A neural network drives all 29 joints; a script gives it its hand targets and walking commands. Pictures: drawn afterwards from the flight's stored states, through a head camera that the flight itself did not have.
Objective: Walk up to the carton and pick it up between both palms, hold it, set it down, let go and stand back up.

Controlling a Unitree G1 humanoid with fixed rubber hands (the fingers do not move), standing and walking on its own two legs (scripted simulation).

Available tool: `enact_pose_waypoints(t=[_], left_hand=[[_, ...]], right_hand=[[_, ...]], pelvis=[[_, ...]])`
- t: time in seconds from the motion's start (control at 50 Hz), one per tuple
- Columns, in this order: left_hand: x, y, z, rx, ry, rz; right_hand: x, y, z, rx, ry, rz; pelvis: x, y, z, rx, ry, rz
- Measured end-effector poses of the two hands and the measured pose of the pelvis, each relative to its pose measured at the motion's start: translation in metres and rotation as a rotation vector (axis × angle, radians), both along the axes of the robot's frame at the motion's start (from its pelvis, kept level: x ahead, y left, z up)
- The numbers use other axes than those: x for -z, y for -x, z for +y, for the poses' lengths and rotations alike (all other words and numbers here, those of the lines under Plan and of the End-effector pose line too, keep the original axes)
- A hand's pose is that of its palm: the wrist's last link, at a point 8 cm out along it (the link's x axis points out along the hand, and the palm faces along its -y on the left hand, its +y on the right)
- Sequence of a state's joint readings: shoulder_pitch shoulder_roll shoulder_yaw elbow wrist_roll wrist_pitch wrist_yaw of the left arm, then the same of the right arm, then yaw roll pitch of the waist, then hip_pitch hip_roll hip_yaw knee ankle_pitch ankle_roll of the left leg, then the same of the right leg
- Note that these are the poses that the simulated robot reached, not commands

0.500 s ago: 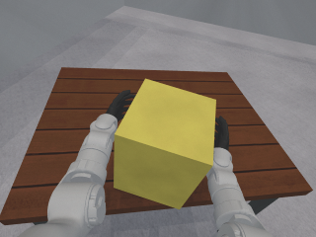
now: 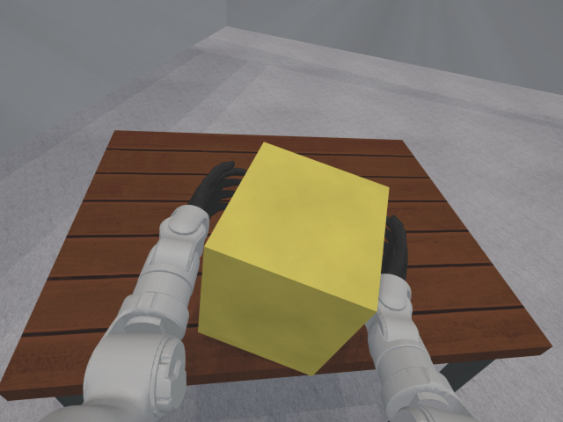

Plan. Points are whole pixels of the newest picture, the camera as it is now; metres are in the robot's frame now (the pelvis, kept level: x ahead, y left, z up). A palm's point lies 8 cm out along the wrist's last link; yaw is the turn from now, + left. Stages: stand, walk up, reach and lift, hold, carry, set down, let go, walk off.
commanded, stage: reach and lift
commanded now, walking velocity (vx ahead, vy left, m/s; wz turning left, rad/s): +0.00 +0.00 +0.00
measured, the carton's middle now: (288, 263) +0.36 +0.00 +0.06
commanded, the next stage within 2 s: none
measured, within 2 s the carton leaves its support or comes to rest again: neither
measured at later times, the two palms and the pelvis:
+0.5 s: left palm (210, 187) +0.41 +0.12 +0.16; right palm (399, 246) +0.35 -0.16 +0.11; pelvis -0.01 -0.02 +0.01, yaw +1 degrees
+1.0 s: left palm (218, 170) +0.39 +0.11 +0.20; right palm (419, 220) +0.37 -0.18 +0.15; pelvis +0.01 -0.04 +0.00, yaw +1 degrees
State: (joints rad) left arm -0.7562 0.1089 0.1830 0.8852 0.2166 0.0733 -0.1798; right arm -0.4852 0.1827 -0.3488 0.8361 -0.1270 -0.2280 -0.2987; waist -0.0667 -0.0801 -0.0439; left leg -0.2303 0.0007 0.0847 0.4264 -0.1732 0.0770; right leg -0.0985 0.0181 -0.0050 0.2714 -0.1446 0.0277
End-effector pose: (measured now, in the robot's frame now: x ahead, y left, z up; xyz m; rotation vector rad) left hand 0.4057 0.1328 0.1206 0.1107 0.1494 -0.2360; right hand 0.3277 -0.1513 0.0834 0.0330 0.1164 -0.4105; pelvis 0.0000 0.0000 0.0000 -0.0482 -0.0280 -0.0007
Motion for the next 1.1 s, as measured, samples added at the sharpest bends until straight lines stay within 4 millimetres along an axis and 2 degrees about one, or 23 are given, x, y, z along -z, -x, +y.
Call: enact_pose_waypoints(t=[0.12, 0.24, 0.3, 0.44, 0.7, 0.78, 0.88, 1.1], left_hand=[[-0.022, 0.005, -0.008, -0.001, 0.017, -0.060], [-0.043, 0.003, -0.009, -0.031, 0.013, -0.082], [-0.045, 0.003, -0.008, -0.056, 0.008, -0.065], [-0.037, 0.000, -0.009, -0.106, 0.030, -0.009], [-0.044, 0.000, -0.018, -0.139, 0.086, -0.045], [-0.052, 0.000, -0.021, -0.144, 0.075, -0.037], [-0.071, 0.007, -0.025, -0.166, 0.056, -0.073], [-0.090, 0.019, -0.019, -0.240, 0.045, -0.037]], right_hand=[[-0.012, 0.004, -0.006, 0.005, 0.006, -0.061], [-0.026, -0.005, -0.009, -0.017, -0.005, -0.078], [-0.026, -0.011, -0.008, -0.043, -0.007, -0.055], [-0.018, -0.022, -0.010, -0.079, -0.030, 0.000], [-0.055, -0.035, -0.026, -0.121, 0.037, -0.035], [-0.058, -0.036, -0.029, -0.126, 0.026, -0.026], [-0.068, -0.036, -0.032, -0.147, 0.008, -0.058], [-0.074, -0.039, -0.025, -0.212, 0.002, -0.018]], pelvis=[[-0.001, 0.008, -0.001, 0.001, -0.007, -0.045], [-0.002, 0.017, -0.005, 0.009, -0.020, -0.063], [-0.003, 0.019, -0.007, 0.003, -0.024, -0.065], [-0.004, 0.013, -0.019, -0.011, -0.032, -0.029], [-0.006, -0.015, -0.035, -0.022, -0.038, -0.088], [-0.005, -0.019, -0.037, -0.027, -0.040, -0.117], [-0.004, -0.020, -0.036, -0.023, -0.037, -0.137], [-0.003, -0.008, -0.037, -0.027, -0.039, -0.155]])
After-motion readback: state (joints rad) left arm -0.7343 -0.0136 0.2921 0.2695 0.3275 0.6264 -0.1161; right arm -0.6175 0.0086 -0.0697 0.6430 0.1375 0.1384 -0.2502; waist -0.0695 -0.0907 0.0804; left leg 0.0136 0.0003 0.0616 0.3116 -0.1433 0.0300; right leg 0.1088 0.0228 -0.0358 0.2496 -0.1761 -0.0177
